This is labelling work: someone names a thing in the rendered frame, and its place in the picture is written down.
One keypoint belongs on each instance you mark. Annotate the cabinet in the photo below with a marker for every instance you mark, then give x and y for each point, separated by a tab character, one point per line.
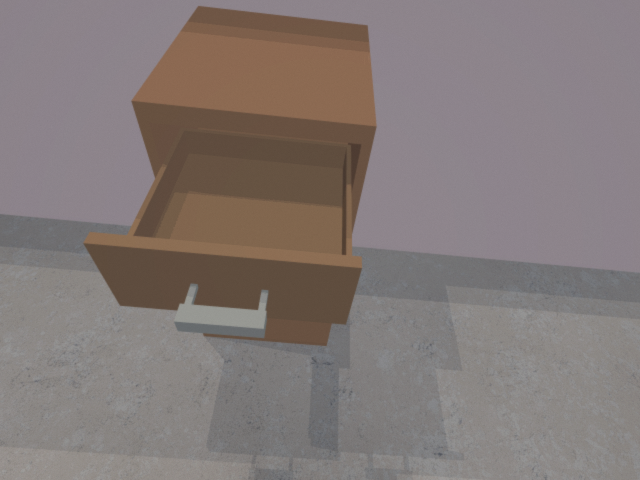
268	75

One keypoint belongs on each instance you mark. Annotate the handle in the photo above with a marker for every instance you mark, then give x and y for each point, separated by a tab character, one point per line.
221	320

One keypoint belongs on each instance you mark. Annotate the drawer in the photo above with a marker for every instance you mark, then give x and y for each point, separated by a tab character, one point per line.
237	214

